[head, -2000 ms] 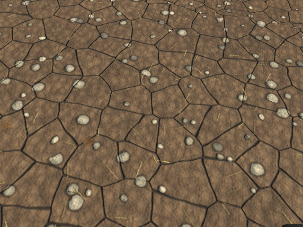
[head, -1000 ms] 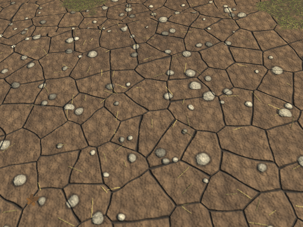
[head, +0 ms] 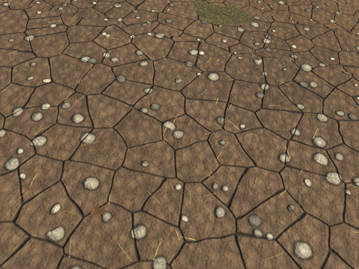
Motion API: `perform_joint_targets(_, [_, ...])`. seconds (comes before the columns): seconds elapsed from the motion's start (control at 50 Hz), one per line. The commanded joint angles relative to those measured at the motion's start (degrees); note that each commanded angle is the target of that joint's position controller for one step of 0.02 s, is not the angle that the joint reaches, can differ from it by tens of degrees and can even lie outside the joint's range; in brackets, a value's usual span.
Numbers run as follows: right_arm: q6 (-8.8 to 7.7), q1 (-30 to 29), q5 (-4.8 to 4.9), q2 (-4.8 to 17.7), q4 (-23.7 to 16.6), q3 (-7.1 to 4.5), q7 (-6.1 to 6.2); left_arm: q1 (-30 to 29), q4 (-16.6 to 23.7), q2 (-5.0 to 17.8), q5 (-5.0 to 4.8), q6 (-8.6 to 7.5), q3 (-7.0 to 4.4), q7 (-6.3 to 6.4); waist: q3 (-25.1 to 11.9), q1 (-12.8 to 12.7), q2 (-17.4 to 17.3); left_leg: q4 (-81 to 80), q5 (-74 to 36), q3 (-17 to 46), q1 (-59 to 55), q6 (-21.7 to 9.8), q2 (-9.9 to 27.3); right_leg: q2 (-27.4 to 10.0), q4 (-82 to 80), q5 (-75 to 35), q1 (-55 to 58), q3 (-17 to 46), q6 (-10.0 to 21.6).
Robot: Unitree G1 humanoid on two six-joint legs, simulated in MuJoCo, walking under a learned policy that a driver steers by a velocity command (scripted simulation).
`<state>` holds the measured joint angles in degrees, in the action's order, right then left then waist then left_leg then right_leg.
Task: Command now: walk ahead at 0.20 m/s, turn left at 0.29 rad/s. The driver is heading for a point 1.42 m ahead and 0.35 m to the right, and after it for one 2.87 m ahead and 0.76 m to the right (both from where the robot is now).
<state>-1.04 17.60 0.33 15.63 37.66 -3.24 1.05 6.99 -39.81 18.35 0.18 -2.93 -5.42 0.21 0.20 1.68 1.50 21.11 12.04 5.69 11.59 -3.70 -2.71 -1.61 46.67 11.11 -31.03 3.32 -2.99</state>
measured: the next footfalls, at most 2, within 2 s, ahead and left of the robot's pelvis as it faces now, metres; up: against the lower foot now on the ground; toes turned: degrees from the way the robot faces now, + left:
right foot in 0.18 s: +0.16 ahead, -0.14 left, +0.00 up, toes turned +0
left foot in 0.58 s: +0.19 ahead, +0.09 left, +0.00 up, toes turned -18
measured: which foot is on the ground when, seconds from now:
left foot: down 0.00-0.20, up 0.22-0.56, down 0.58-1.00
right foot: up 0.00-0.16, down 0.18-0.58, up 0.60-1.00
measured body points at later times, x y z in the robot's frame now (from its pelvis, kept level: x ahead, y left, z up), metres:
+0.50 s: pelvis +0.09 -0.02 -0.01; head +0.14 -0.03 +0.44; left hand +0.27 +0.24 -0.11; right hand +0.21 -0.32 -0.11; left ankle +0.13 +0.12 -0.72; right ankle +0.12 -0.14 -0.75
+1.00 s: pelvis +0.10 -0.02 -0.01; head +0.13 -0.04 +0.43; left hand +0.38 +0.14 -0.10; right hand +0.10 -0.34 -0.12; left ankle +0.15 +0.11 -0.75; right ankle +0.05 -0.12 -0.74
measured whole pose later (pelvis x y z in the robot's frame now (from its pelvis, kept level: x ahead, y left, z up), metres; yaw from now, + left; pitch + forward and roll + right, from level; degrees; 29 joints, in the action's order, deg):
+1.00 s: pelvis +0.10 -0.02 -0.01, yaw -27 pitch +1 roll +0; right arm 0.9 9.9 1.0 17.0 38.3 -4.4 1.4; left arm 7.8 -35.3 16.7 -1.3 4.0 -4.2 -1.0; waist 3.4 1.4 -0.6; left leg 29.4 15.9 -8.2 14.0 1.1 5.3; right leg -1.2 35.0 17.4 -17.9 -1.8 -2.4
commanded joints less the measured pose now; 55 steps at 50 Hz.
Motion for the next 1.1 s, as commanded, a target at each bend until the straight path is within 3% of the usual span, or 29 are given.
perform_joint_targets(0.02, [-1.05, -2.3, -0.33, 9.5, -3.0, -2.65, 0.35, -5.1, 3.6, 1.2, 0.1, -1.29, 0.54, -0.57, -1.0, 1.0, -9.7, -7.0, -6.4, 9.1, -3.1, -8.2, 11.2, 0.4, -8.9, -3.6, 0.2, -1.5, -1.2])
perform_joint_targets(0.08, [-0.79, -1.2, -0.65, 9.3, -1.5, -2.18, -0.31, -5.6, 3.8, 1.8, -0.36, -1.11, 0.87, -1.3, -2.0, 1.7, -9.2, -4.3, -15.5, 8.7, -2.8, -8.3, 13.3, -0.1, -11.5, -3.2, 4.9, -1.9, -0.3])
perform_joint_targets(0.14, [-0.49, -2.8, -0.49, 8.8, -1.0, -1.76, -0.45, -4.0, 3.6, 2.8, -0.41, -0.98, 0.75, -1.77, -2.3, 0.2, -8.3, -0.8, -19.1, 8.2, -3.1, -7.2, 14.1, 0.5, -15.7, -3.0, 9.7, -2.9, 2.7])
perform_joint_targets(0.18, [-0.53, -2.2, -0.56, 7.7, -0.4, -1.32, -0.19, -1.6, 3.3, 4.2, 0.19, -0.98, 0.37, -1.59, -3.2, -1.4, -6.1, 3.7, -17.3, 6.2, -2.4, -3.7, 10.9, 0.2, -22.5, -13.2, 17.3, -1.4, 5.0])
perform_joint_targets(0.2, [-0.83, -1.3, -1.68, 7.1, -0.9, -1.17, 0.16, 0.0, 3.9, 7.8, 0.39, -0.98, -0.4, -1.18, -6.0, -1.0, -1.7, 10.5, -14.8, 2.5, -0.8, -0.8, 7.1, -4.9, -20.8, -29.8, 22.9, 4.8, 7.3])
perform_joint_targets(0.22, [-1.08, 2.2, -2.35, 6.2, -1.7, -0.85, 0.73, 1.7, 3.5, 11.4, 0.49, -0.55, -1.2, -1.08, -9.9, 1.1, 7.6, 19.9, -3.9, -2.1, 7.7, 3.4, 1.3, -11.0, -19.0, -37.9, 31.4, 13.9, 15.3])
perform_joint_targets(0.24, [-0.84, -0.6, -2.68, 7.1, -2.2, -0.83, 1.26, 5.0, 3.0, 7.7, -0.23, 0.02, -0.51, -1.11, -11.5, -2.4, 12.1, 29.5, 18.1, -2.4, 13.6, 6.3, -0.6, -15.8, -23.1, -34.8, 33.5, 23.3, 21.7])
perform_joint_targets(0.26, [-0.21, -3.2, -1.5, 8.4, -3.2, -1.31, 1.22, 6.6, 2.2, 5.6, -0.64, 0.08, 0.33, -1.27, -10.0, -3.4, 10.8, 36.6, 27.5, -0.7, 18.8, 7.2, -0.3, -16.6, -25.6, -27.8, 33.9, 26.5, 22.2])
perform_joint_targets(0.28, [0.48, -4.1, -0.69, 8.7, -3.1, -1.7, 1.29, 5.7, 2.3, 7.2, -0.84, 0.15, -0.16, -1.24, -8.2, -3.1, 7.2, 42.3, 26.2, -0.1, 21.7, 7.6, 0.5, -15.5, -26.0, -22.9, 32.9, 25.5, 20.8])
perform_joint_targets(0.32, [1.37, -5.4, -0.52, 8.4, -3.5, -2.04, 1.42, 2.3, 3.4, 8.7, -1.07, 0.68, -0.71, -0.55, -5.1, -2.1, 3.4, 42.4, 20.8, 0.6, 22.7, 8.0, 2.3, -13.2, -26.7, -20.6, 26.9, 21.3, 18.3])
perform_joint_targets(0.36, [1.47, -5.4, -0.4, 6.1, -3.3, -1.58, 1.59, -0.3, 4.1, 7.9, -0.85, 2.06, -0.76, 0.19, -4.8, -0.9, 4.9, 35.0, 17.0, -1.1, 18.3, 8.5, 1.9, -9.0, -27.5, -17.8, 21.6, 17.2, 16.1])
perform_joint_targets(0.42, [1.23, -5.6, -0.45, 4.6, -3.0, -1.25, 1.55, -0.6, 4.4, 8.0, -0.99, 3.32, -1.27, 1.02, -6.8, -1.2, 6.9, 27.0, 12.9, -1.9, 12.8, 8.8, 0.5, -6.9, -26.8, -16.7, 18.9, 16.2, 15.6])
perform_joint_targets(0.52, [0.19, -5.8, -0.07, 5.6, -3.4, -1.8, 0.29, -1.4, 5.2, 8.6, -1.51, 4.63, -1.77, 1.23, -7.5, -1.4, 8.0, 13.8, 6.0, -1.7, 6.3, 7.6, -0.5, -6.4, -24.8, -11.4, 17.2, 21.4, 14.1])
perform_joint_targets(0.56, [-0.41, -3.4, -0.22, 6.2, -2.7, -2.47, -0.07, -1.8, 5.5, 7.4, -2.04, 5.16, -1.37, 1.5, -6.9, 0.3, 7.2, 2.3, -1.9, -2.4, -1.2, 5.7, 0.4, -3.5, -21.8, -5.7, 13.6, 21.2, 10.7])
perform_joint_targets(0.58, [-0.37, -2.1, -1.06, 9.9, -3.2, -3.41, 0.35, 0.2, 5.6, 4.9, -1.54, 5.12, -0.58, 1.49, -7.4, -0.3, 1.0, -1.4, -1.9, 5.4, -6.7, 2.4, 9.7, -0.2, -14.7, 5.7, 8.0, 17.9, 7.2])
perform_joint_targets(0.6, [0.33, -4.1, -2.72, 15.0, -3.4, -4.52, 0.44, 1.0, 7.2, 2.8, -1.47, 4.56, -0.12, 1.39, -4.1, -2.8, -17.2, -5.6, -6.5, 21.1, -5.7, -6.2, 21.5, 9.3, -3.2, 21.2, -3.0, 6.2, 3.7])
perform_joint_targets(0.62, [-0.04, -5.7, -3.95, 12.1, -4.9, -3.79, 0.31, 2.6, 6.2, 7.6, -0.7, 3.93, -1.59, 1.49, -4.1, -2.0, -15.6, -6.0, -8.3, 25.0, -2.4, -11.7, 26.1, 5.9, 11.4, 25.3, -3.4, 6.0, 1.5])
perform_joint_targets(0.64, [-0.3, -8.4, -3.41, 9.0, -5.6, -2.74, 0.55, 3.9, 4.8, 9.8, -1.28, 4.04, -2.58, 1.35, -3.0, -3.1, -11.0, -5.2, -8.8, 19.8, -0.7, -10.9, 23.6, 4.8, 17.5, 21.8, -3.3, 6.2, 0.8])
perform_joint_targets(0.68, [-0.51, -11.7, -1.41, 6.8, -5.9, -2.13, 0.97, 6.2, 2.7, 8.2, -1.26, 5.23, -2.64, 1.75, -1.3, -3.8, -8.3, -3.4, -9.6, 10.1, -1.8, -7.1, 17.7, 3.7, 22.4, 15.0, -4.8, 4.7, -1.3])
perform_joint_targets(0.74, [0.12, -9.3, -1.49, 6.8, -5.1, -1.96, 1.72, 3.2, 4.5, 5.2, -1.81, 5.67, -1.58, 1.33, -1.2, -1.6, -9.5, -2.8, -17.7, 3.2, -4.4, -8.0, 15.8, 2.9, 20.8, 11.2, -5.7, 1.0, -3.5])
perform_joint_targets(0.8, [0.91, -6.3, -1.5, 8.4, -4.0, -2.76, 2.07, -0.4, 6.8, 3.7, -1.68, 5.6, -0.65, 0.71, -3.1, 0.8, -10.4, -2.0, -20.8, 2.2, -10.3, -9.6, 18.2, 0.8, 13.0, 11.9, -5.5, -0.2, -4.4])
perform_joint_targets(0.9, [1.46, -8.2, -0.63, 11.2, -3.6, -3.97, 1.03, -0.5, 8.3, 3.5, -1.49, 5.98, -0.13, -0.6, -4.2, 0.7, -11.6, -1.2, -23.7, -2.1, -7.2, -9.7, 20.0, -0.1, 0.3, 12.8, 4.8, -4.9, -2.4])
perform_joint_targets(0.96, [1.33, -8.5, 0.73, 11.7, -2.8, -4.22, 0.45, 0.9, 8.6, 3.7, -1.54, 6.49, -0.45, -1.25, -4.3, -0.4, -11.7, 1.9, -24.0, -3.0, -6.8, -8.2, 20.7, 0.8, -9.9, 9.5, 10.1, -6.4, 0.3])
perform_joint_targets(1.0, [1.14, -7.3, 1.7, 9.9, -1.4, -3.58, 0.29, 5.4, 7.1, 4.3, -1.15, 6.36, -0.98, -1.11, -5.0, -2.9, -8.6, 8.3, -18.6, -6.5, -1.8, -3.4, 17.8, 2.9, -24.6, -3.0, 21.2, -6.6, 3.9])
perform_joint_targets(1.02, [0.83, -4.9, -0.02, 6.6, -0.9, -2.37, -0.08, 7.0, 7.2, 7.8, -1.04, 6.11, -1.74, -0.41, -7.3, -2.0, 1.3, 17.9, -5.2, -11.0, 8.2, 1.9, 13.5, -4.5, -26.3, -19.9, 32.9, 4.0, 6.6])
perform_joint_targets(1.04, [0.5, -6.2, -2.64, 2.9, -3.4, -0.54, -0.49, 5.1, 8.7, 11.9, 0.39, 5.55, -1.8, 0.27, -7.6, -0.9, 16.6, 29.7, 24.9, -12.7, 21.8, 7.4, 6.4, -19.9, -24.8, -37.7, 35.9, 20.5, 17.1])
perform_joint_targets(1.06, [0.91, -9.8, -1.37, 6.9, -2.8, -1.83, 0.12, 6.1, 8.2, 6.5, 1.96, 4.28, -0.31, -0.01, -10.1, -5.2, 9.1, 37.4, 27.4, -5.1, 19.8, 8.3, 7.5, -21.5, -25.4, -33.9, 29.8, 18.7, 22.7])
perform_joint_targets(1.08, [1.43, -9.5, 0.01, 7.8, -1.9, -2.11, 0.07, 3.8, 7.0, 3.7, 2.22, 3.23, 0.98, -0.24, -7.9, -3.4, 7.3, 38.7, 24.6, -3.3, 18.2, 8.2, 8.3, -17.7, -26.2, -28.8, 27.0, 13.1, 20.6])
perform_joint_targets(1.1, [1.91, -7.8, 0.21, 7.3, -0.4, -2.16, 0.19, 0.9, 6.1, 2.7, 1.63, 2.61, 1.27, -0.33, -6.2, -1.9, 6.6, 37.2, 21.1, -2.8, 17.7, 8.2, 8.4, -14.2, -26.8, -22.9, 25.8, 9.3, 17.4])
Velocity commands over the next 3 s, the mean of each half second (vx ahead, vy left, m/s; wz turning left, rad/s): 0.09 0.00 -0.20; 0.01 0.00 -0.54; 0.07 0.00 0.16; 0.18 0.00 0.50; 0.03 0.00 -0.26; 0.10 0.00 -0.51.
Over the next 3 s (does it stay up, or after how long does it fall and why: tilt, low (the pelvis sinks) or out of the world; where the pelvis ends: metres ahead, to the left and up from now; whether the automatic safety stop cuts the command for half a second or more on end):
stays up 0.35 -0.06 0.00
